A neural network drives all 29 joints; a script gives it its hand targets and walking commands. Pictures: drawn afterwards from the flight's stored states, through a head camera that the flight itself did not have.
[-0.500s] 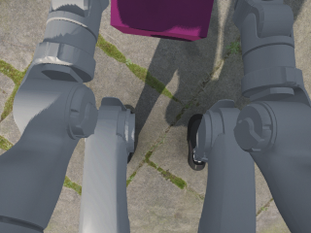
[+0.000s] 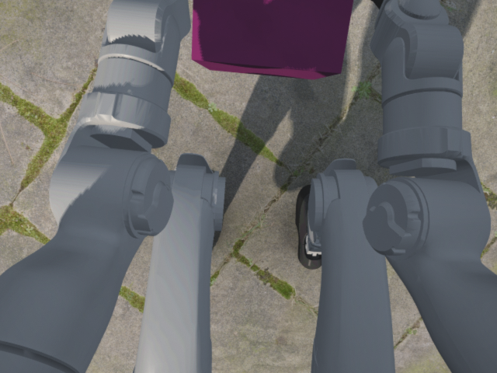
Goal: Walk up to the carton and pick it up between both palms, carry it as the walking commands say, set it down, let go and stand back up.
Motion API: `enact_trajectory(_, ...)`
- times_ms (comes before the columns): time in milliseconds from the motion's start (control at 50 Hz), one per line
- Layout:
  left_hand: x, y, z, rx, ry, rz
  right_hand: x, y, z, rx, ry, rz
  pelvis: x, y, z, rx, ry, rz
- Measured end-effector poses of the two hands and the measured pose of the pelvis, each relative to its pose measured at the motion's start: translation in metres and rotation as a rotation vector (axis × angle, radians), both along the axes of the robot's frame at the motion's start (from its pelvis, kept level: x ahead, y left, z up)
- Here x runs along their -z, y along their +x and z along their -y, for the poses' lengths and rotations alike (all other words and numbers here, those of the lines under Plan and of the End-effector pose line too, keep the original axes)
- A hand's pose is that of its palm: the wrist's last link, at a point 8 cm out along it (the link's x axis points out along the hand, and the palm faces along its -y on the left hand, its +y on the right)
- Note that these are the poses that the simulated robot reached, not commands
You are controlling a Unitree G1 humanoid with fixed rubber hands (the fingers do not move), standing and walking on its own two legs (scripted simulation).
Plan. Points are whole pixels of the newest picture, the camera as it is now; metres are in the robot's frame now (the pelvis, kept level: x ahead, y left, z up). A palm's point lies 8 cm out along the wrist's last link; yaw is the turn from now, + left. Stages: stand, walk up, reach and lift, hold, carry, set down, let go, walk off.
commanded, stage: reach and lift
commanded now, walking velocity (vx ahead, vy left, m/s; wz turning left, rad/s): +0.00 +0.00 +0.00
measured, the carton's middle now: out of the picture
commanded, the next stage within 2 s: none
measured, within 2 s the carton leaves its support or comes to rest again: neither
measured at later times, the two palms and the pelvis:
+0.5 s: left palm out of the picture +0.54 +0.12 -0.02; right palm out of the picture +0.53 -0.14 -0.02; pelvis -0.01 +0.00 +0.05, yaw +1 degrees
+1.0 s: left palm out of the picture +0.52 +0.12 +0.06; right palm out of the picture +0.51 -0.14 +0.05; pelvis -0.01 +0.00 +0.10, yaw +0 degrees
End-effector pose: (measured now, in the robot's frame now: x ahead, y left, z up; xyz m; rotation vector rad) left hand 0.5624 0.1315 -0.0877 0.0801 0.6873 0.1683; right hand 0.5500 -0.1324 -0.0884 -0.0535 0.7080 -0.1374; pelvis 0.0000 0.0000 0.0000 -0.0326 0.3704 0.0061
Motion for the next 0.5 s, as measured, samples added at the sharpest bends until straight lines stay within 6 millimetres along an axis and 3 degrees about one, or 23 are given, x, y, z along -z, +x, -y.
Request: enact_trajectory(500,-0.070,-0.022,0.011,-0.024,0.014,0.008,-0.066,-0.023,0.003,0.073,-0.045,0.001,-0.047,-0.006,0.001,-0.007,0.006,0.075)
